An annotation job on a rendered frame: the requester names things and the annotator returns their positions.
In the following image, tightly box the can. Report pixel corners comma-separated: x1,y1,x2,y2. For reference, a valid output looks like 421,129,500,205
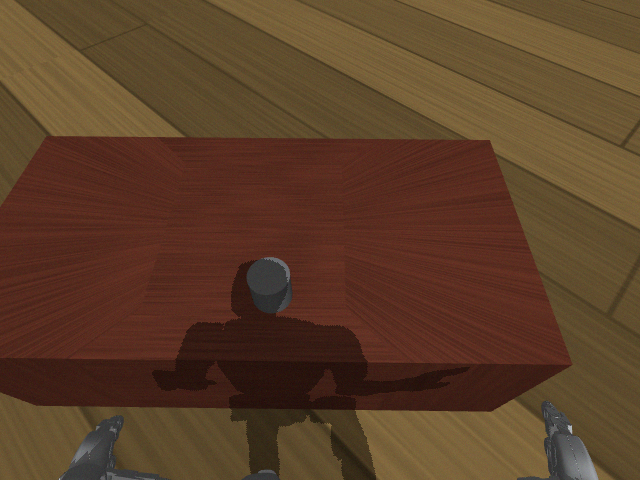
247,257,293,313

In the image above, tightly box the left robot hand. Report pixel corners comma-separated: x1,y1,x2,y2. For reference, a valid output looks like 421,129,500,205
68,415,171,480

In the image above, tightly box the right robot hand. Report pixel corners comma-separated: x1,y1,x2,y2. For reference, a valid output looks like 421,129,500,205
517,401,599,480

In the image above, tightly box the left robot arm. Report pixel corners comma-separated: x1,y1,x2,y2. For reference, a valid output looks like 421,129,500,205
58,463,107,480

